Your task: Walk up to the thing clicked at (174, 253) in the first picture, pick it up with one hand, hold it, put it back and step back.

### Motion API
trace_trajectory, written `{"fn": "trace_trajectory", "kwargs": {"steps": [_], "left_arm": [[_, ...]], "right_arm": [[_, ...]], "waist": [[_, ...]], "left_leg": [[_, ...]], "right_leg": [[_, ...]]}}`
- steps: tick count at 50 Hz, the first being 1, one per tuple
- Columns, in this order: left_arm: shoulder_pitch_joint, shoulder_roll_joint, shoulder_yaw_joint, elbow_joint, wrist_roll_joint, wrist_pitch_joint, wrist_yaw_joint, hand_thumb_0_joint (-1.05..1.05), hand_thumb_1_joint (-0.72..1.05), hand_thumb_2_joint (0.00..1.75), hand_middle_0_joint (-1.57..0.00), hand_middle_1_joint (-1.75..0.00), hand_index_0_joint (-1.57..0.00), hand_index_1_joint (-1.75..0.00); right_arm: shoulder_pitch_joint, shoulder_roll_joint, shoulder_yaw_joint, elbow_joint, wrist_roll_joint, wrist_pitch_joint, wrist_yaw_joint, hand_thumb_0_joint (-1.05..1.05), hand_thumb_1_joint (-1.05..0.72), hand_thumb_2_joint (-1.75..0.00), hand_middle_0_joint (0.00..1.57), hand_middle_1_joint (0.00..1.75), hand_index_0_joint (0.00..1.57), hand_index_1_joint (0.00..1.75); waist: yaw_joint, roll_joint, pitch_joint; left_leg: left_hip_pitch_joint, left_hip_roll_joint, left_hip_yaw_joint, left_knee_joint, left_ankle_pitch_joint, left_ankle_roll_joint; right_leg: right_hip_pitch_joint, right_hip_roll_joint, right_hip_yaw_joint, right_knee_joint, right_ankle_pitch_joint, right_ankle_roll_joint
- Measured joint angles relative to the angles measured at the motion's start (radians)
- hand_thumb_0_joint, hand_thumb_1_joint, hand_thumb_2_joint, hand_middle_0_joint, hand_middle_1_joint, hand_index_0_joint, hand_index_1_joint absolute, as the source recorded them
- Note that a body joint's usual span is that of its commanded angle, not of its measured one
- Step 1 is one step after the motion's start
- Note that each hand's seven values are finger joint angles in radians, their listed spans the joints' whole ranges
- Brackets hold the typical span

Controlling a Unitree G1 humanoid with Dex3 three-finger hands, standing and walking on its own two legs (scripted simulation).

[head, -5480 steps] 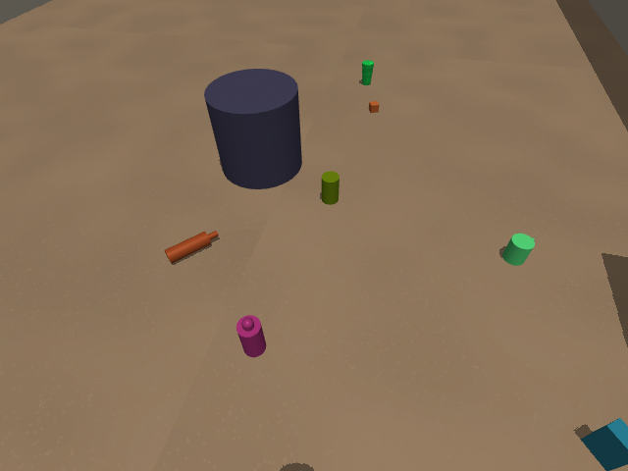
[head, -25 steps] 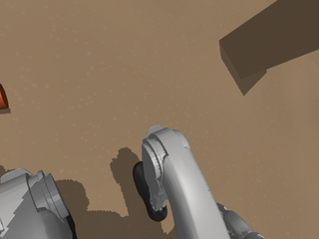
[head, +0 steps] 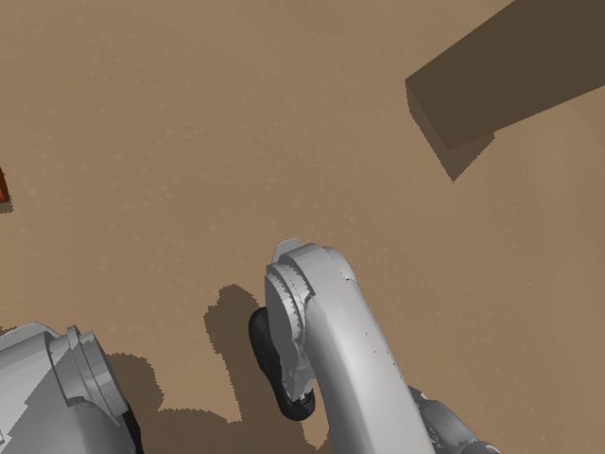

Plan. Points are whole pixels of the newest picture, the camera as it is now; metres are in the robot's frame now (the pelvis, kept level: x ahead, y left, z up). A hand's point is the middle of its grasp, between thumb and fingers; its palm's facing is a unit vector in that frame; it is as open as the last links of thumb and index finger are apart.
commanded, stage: open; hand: left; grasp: from above
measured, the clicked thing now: out of the picture +0.48 +0.36 -0.27
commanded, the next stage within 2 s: withdraw in 0.32 s
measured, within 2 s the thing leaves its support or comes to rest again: neither
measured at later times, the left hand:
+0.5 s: hand out of the picture +0.47 +0.33 -0.22, palm faces -0.46 -0.09 -0.88, open 13.7 cm
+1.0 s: hand out of the picture +0.48 +0.37 -0.07, palm faces -0.44 -0.11 -0.89, open 14.0 cm
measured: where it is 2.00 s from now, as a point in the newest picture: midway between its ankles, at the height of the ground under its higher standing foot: (215, 423)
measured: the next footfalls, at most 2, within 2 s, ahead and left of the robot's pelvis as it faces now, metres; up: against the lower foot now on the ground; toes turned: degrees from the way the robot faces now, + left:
none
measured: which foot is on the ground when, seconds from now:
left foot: down 0.00-1.00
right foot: down 0.00-1.00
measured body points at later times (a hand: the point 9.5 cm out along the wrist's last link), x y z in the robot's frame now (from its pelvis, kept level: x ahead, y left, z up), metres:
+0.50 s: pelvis +0.00 +0.00 +0.00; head +0.27 +0.13 +0.33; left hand +0.49 +0.34 -0.17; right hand +0.06 -0.26 -0.06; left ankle +0.06 +0.13 -0.27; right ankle +0.11 -0.13 -0.27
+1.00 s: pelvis +0.00 -0.01 +0.05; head +0.24 +0.09 +0.42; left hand +0.50 +0.37 -0.02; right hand +0.09 -0.26 -0.05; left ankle +0.06 +0.13 -0.27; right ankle +0.11 -0.13 -0.27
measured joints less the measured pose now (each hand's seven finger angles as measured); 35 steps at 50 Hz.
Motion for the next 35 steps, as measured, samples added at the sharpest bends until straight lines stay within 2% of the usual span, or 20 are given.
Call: {"fn": "trace_trajectory", "kwargs": {"steps": [14,26,31,35], "left_arm": [[0.005,0.005,0.004,-0.008,0.008,-0.012,0.002,0.0,-0.37,0.88,-0.14,-0.99,-0.17,-0.96],[0.004,0.01,0.016,-0.027,0.006,-0.008,-0.001,0.0,-0.44,0.94,-0.09,-1.05,-0.12,-1.02],[0.013,-0.007,0.047,-0.085,0.001,0.023,0.004,0.0,-0.46,0.95,-0.09,-1.04,-0.11,-1.02],[0.024,-0.042,0.071,-0.143,-0.024,0.084,0.004,0.0,-0.47,0.96,-0.09,-1.03,-0.11,-1.01]], "right_arm": [[-0.002,-0.001,0.003,-0.011,-0.002,-0.004,0.003,0.0,-0.9,-0.89,0.2,0.3,0.21,0.3],[-0.003,-0.006,0.004,-0.017,-0.005,-0.003,0.002,0.0,-0.9,-0.89,0.2,0.3,0.21,0.3],[0.015,-0.001,-0.006,-0.023,-0.001,0.004,0.007,0.0,-0.9,-0.89,0.2,0.3,0.21,0.3],[0.036,0.005,-0.034,-0.021,0.009,0.011,0.02,0.0,-0.9,-0.89,0.2,0.3,0.21,0.3]], "waist": [[0.001,-0.007,0.002],[0.002,-0.006,0.005],[0.01,0.001,-0.018],[0.024,0.028,-0.064]], "left_leg": [[0.005,-0.003,-0.005,-0.006,0.0,-0.006],[0.003,-0.001,-0.005,-0.006,-0.002,-0.005],[-0.001,-0.002,-0.002,-0.013,-0.002,-0.009],[-0.012,-0.005,0.007,-0.026,0.0,-0.012]], "right_leg": [[0.004,-0.003,-0.005,-0.005,0.001,-0.001],[0.001,-0.001,-0.005,-0.006,0.001,0.005],[-0.005,-0.005,-0.004,-0.009,-0.001,-0.005],[-0.018,-0.013,0.0,-0.013,-0.005,-0.014]]}}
